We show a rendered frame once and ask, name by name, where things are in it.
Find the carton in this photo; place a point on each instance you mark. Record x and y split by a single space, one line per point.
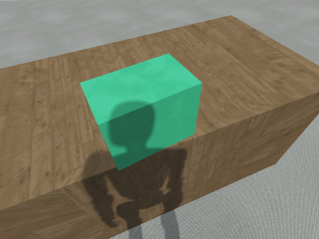
144 108

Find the pedestal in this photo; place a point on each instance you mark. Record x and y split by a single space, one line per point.
58 179

